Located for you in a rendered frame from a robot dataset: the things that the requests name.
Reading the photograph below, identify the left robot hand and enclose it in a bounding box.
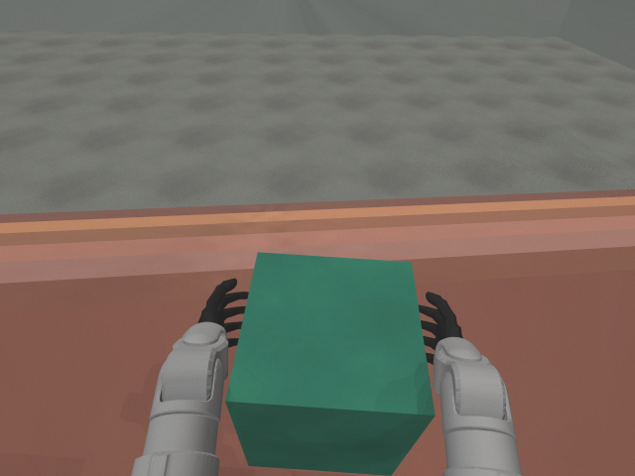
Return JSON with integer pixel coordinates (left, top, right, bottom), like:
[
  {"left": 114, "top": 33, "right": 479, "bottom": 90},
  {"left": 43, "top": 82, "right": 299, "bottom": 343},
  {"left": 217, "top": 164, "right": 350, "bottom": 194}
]
[{"left": 198, "top": 279, "right": 249, "bottom": 348}]

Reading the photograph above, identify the carton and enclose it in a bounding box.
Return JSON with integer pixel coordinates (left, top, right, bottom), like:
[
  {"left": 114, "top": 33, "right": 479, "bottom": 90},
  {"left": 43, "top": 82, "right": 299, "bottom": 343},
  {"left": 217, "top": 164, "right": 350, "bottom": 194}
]
[{"left": 225, "top": 252, "right": 435, "bottom": 476}]

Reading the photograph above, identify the right robot forearm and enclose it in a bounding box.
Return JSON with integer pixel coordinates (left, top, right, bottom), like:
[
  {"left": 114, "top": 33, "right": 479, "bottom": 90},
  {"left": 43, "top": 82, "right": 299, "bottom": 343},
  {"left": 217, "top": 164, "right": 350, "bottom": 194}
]
[{"left": 433, "top": 337, "right": 522, "bottom": 476}]

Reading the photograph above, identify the right robot hand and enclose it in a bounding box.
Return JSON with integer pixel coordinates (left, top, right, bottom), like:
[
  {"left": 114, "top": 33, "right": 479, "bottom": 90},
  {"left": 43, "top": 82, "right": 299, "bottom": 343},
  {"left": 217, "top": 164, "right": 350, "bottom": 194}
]
[{"left": 419, "top": 292, "right": 463, "bottom": 365}]

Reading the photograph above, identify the left robot forearm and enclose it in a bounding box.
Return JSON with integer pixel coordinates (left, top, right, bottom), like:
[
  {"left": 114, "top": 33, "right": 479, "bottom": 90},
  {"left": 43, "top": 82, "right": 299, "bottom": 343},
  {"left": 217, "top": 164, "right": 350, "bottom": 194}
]
[{"left": 131, "top": 322, "right": 228, "bottom": 476}]

